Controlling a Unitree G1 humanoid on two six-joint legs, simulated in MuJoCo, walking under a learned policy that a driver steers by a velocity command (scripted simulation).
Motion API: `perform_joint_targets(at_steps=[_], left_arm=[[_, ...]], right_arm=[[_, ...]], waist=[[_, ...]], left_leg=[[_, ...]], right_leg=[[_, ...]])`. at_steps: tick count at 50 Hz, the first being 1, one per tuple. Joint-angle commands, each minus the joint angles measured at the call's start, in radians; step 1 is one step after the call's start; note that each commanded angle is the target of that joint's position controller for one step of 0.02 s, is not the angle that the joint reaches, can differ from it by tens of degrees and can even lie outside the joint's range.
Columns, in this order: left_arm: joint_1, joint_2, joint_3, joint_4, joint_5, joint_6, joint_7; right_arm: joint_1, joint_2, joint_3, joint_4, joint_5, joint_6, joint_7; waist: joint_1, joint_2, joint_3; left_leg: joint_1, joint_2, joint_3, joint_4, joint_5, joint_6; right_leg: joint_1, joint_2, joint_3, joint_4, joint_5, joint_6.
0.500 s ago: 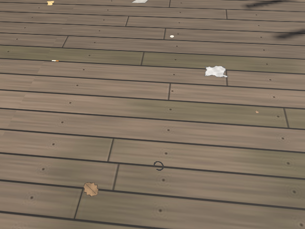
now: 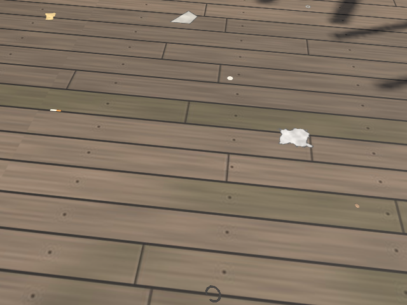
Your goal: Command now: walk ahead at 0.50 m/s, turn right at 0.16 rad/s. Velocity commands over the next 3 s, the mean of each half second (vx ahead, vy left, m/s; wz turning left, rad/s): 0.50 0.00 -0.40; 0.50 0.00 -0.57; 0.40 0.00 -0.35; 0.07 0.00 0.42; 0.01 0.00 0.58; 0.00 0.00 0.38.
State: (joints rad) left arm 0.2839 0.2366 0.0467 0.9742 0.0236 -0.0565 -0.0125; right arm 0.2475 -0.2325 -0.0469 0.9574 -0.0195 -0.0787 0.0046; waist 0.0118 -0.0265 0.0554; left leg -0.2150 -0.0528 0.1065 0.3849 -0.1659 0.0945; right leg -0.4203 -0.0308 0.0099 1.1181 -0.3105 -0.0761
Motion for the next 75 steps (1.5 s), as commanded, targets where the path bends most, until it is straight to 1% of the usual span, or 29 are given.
perform_joint_targets(at_steps=[1,13,16,18,19,20,21,22,24,25,27,30,40,43,45,46,47,48,50,51,56,63,67,69,70,71,72,73,75], left_arm=[[0.071,0.031,0.010,-0.020,0.006,0.023,-0.015],[-0.306,0.013,-0.013,-0.170,0.005,0.020,-0.034],[-0.246,0.034,-0.001,-0.164,0.009,0.020,-0.029],[-0.076,0.071,0.022,-0.117,0.013,0.015,-0.023],[0.077,0.114,0.045,-0.073,0.024,0.009,-0.016],[0.176,0.225,0.080,-0.067,0.033,0.011,0.000],[0.132,0.271,0.090,-0.084,0.006,0.024,-0.002],[0.095,0.245,0.085,-0.078,-0.014,0.033,0.003],[-0.006,0.148,0.061,-0.086,-0.016,0.028,0.010],[-0.031,0.125,0.053,-0.089,-0.023,0.021,0.015],[-0.025,0.123,0.048,-0.091,-0.028,0.000,0.015],[0.031,0.165,0.057,-0.085,-0.027,-0.011,0.013],[0.203,0.179,0.058,-0.085,-0.010,0.003,0.024],[0.147,0.207,0.065,-0.109,-0.005,0.001,0.035],[0.090,0.225,0.068,-0.126,-0.010,-0.010,0.023],[0.093,0.177,0.055,-0.147,-0.021,-0.019,0.011],[0.201,0.059,0.031,-0.179,-0.055,-0.019,0.012],[0.216,0.144,0.037,-0.169,-0.022,-0.008,0.020],[0.100,0.155,0.041,-0.163,-0.002,0.008,0.007],[0.081,0.137,0.040,-0.168,0.002,0.015,-0.002],[0.006,0.101,0.030,-0.213,0.012,0.056,-0.038],[-0.231,0.053,-0.001,-0.302,0.011,0.045,-0.065],[-0.238,0.042,-0.013,-0.290,0.023,0.029,-0.047],[-0.113,0.070,-0.005,-0.237,0.037,0.010,-0.030],[-0.002,0.097,0.001,-0.192,0.054,-0.007,-0.020],[0.109,0.169,0.014,-0.173,0.073,-0.020,-0.007],[0.102,0.234,0.031,-0.182,0.037,-0.012,0.006],[0.104,0.204,0.034,-0.187,-0.014,0.001,0.016],[-0.049,0.113,0.003,-0.194,-0.015,0.005,0.027]], right_arm=[[0.074,-0.085,-0.014,-0.004,0.007,-0.034,-0.005],[0.230,-0.094,-0.007,0.060,-0.001,-0.031,-0.033],[0.208,-0.124,-0.014,0.059,-0.005,-0.017,-0.044],[0.188,-0.150,-0.023,0.048,-0.008,0.000,-0.045],[0.167,-0.157,-0.024,0.030,-0.003,0.004,-0.041],[0.176,-0.095,-0.011,-0.022,0.012,-0.001,-0.029],[0.143,-0.086,-0.016,-0.082,0.017,-0.011,-0.012],[0.034,-0.120,-0.020,-0.104,0.002,-0.022,-0.007],[0.024,-0.106,-0.017,-0.105,0.009,-0.034,-0.006],[0.032,-0.101,-0.018,-0.107,-0.010,-0.018,-0.007],[0.054,-0.081,-0.015,-0.110,-0.031,0.021,0.000],[-0.030,-0.075,-0.013,-0.152,-0.029,0.043,0.007],[-0.358,-0.093,0.006,-0.294,-0.011,0.029,0.020],[-0.282,-0.127,0.001,-0.293,-0.004,0.015,0.016],[-0.047,-0.177,-0.021,-0.227,-0.004,-0.002,-0.004],[0.102,-0.235,-0.037,-0.213,-0.023,-0.013,-0.021],[0.148,-0.330,-0.057,-0.224,-0.048,-0.005,-0.029],[0.094,-0.287,-0.057,-0.226,-0.028,0.013,-0.024],[-0.031,-0.130,-0.019,-0.242,-0.016,0.015,-0.017],[-0.034,-0.115,-0.013,-0.232,-0.018,0.012,-0.017],[0.033,-0.127,-0.020,-0.181,0.003,-0.028,-0.005],[0.090,-0.133,-0.024,-0.141,0.001,-0.026,-0.003],[0.160,-0.160,-0.022,-0.084,0.008,-0.011,0.000],[0.157,-0.176,-0.023,-0.065,0.017,0.002,-0.003],[0.164,-0.163,-0.017,-0.061,0.026,0.005,-0.004],[0.182,-0.110,0.000,-0.100,0.031,0.002,-0.005],[0.336,0.000,0.031,-0.098,0.072,0.018,-0.005],[0.263,-0.103,-0.003,-0.068,0.056,0.044,-0.025],[0.163,-0.097,-0.011,-0.091,0.030,0.052,-0.024]], waist=[[0.020,0.086,-0.017],[-0.059,0.083,0.063],[-0.015,0.115,0.012],[0.055,0.128,-0.089],[0.130,0.093,-0.166],[0.146,-0.065,-0.277],[0.092,-0.179,-0.336],[0.093,-0.031,-0.210],[0.013,0.071,-0.042],[-0.020,0.070,-0.021],[-0.044,0.040,-0.043],[-0.030,0.012,-0.028],[0.091,-0.041,-0.005],[0.031,-0.060,-0.018],[-0.081,-0.019,-0.129],[-0.139,0.057,-0.255],[-0.087,0.284,-0.390],[-0.052,0.258,-0.373],[-0.031,0.052,-0.110],[-0.020,0.085,-0.070],[0.001,0.131,-0.043],[-0.037,0.109,0.016],[-0.039,0.135,-0.005],[0.019,0.140,-0.064],[0.068,0.093,-0.132],[0.094,-0.025,-0.272],[0.043,-0.219,-0.491],[0.082,-0.072,-0.496],[0.012,-0.070,-0.215]], left_leg=[[0.070,0.278,-0.213,-0.250,0.178,0.095],[0.283,0.286,0.043,-0.220,0.472,0.037],[0.359,0.306,0.091,-0.052,0.856,0.026],[0.340,0.308,0.114,0.229,0.969,0.020],[0.204,0.291,0.127,0.467,0.807,-0.003],[-0.105,0.208,0.141,0.830,0.291,-0.044],[-0.426,-0.007,-0.021,1.090,-0.376,-0.080],[-0.537,0.080,-0.145,1.074,-0.278,-0.066],[-0.465,0.150,-0.138,0.894,-0.154,-0.069],[-0.403,0.166,-0.140,0.831,-0.148,-0.086],[-0.338,0.169,-0.129,0.763,-0.141,-0.115],[-0.383,0.168,-0.104,0.647,-0.056,-0.148],[-0.476,0.092,-0.108,0.271,0.127,-0.133],[-0.290,0.061,-0.125,0.155,0.066,-0.096],[0.049,0.028,-0.108,0.073,0.046,-0.055],[0.289,0.187,-0.261,0.044,-0.085,-0.013],[0.559,0.490,-0.692,-0.014,-0.149,0.090],[0.481,0.512,-0.897,-0.093,-0.271,0.134],[0.205,0.405,-0.573,-0.135,-0.232,0.089],[0.139,0.360,-0.455,-0.157,-0.126,0.063],[0.090,0.327,-0.215,-0.219,0.154,0.064],[0.094,0.286,0.006,-0.232,0.299,0.044],[0.153,0.290,0.018,-0.124,0.652,0.026],[0.199,0.261,0.001,0.043,0.753,0.001],[0.142,0.220,0.018,0.193,0.659,-0.025],[-0.034,0.176,0.029,0.420,0.212,-0.055],[-0.242,0.040,-0.030,0.741,-0.530,-0.079],[-0.229,0.054,-0.166,0.785,-0.494,-0.070],[-0.291,0.101,-0.145,0.743,-0.380,-0.072]], right_leg=[[-0.113,-0.047,0.034,-0.010,0.073,0.016],[-0.214,-0.017,-0.114,-0.472,0.289,-0.012],[-0.104,0.054,-0.166,-0.505,0.150,-0.070],[0.090,0.121,-0.181,-0.549,0.077,-0.123],[0.313,0.103,-0.112,-0.627,0.098,-0.167],[0.592,-0.160,0.254,-0.655,0.034,-0.268],[0.738,-0.336,0.754,-0.817,0.110,-0.395],[0.660,-0.295,0.599,-0.836,0.118,-0.352],[0.403,-0.215,0.395,-0.881,0.276,-0.261],[0.323,-0.164,0.324,-0.891,0.357,-0.233],[0.269,-0.116,0.262,-0.897,0.454,-0.223],[0.245,-0.080,0.237,-0.918,0.470,-0.209],[0.460,-0.085,0.325,-0.833,0.574,-0.156],[0.431,-0.096,0.353,-0.762,0.657,-0.111],[0.347,-0.029,0.314,-0.520,0.792,-0.064],[0.224,0.035,0.266,-0.274,0.592,-0.042],[-0.079,0.190,0.141,0.033,-0.137,-0.005],[-0.192,0.137,0.120,0.156,-0.222,-0.015],[-0.194,0.039,0.098,0.128,-0.053,-0.006],[-0.170,0.014,0.088,0.088,-0.028,0.001],[-0.200,-0.025,0.057,0.032,0.051,0.025],[-0.192,-0.034,-0.018,-0.328,0.277,0.039],[-0.022,0.036,-0.077,-0.517,0.231,0.011],[0.126,0.066,-0.076,-0.643,0.257,-0.020],[0.305,0.042,-0.067,-0.728,0.424,-0.032],[0.572,-0.193,0.114,-0.641,0.884,-0.063],[0.836,-0.486,0.385,-0.574,1.294,-0.245],[0.716,-0.412,0.294,-0.594,1.265,-0.225],[0.461,-0.319,0.154,-0.715,0.991,-0.148]])
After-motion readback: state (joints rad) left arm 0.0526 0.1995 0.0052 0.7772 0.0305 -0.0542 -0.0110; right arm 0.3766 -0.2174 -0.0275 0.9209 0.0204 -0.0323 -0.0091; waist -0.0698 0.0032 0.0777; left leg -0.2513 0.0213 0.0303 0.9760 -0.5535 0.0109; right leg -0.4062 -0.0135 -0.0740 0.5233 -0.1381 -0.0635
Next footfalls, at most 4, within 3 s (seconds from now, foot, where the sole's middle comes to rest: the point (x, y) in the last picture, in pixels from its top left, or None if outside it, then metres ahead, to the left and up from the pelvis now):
0.38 right None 0.34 -0.12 -0.78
0.92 left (231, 241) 0.71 -0.08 -0.78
1.40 right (323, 233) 0.75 -0.42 -0.78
1.88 left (266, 213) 0.83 -0.22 -0.78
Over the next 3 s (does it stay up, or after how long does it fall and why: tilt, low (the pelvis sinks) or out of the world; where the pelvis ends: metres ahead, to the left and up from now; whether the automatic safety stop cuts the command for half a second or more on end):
stays up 0.71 -0.26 0.00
